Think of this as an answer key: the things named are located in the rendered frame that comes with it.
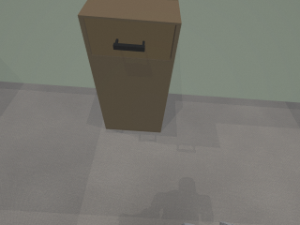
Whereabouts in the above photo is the cabinet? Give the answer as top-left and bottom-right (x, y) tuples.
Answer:
(78, 0), (182, 133)

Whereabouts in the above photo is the drawer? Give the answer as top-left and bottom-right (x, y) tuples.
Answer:
(84, 18), (175, 60)

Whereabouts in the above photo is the handle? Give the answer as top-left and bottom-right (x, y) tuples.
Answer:
(112, 38), (145, 53)

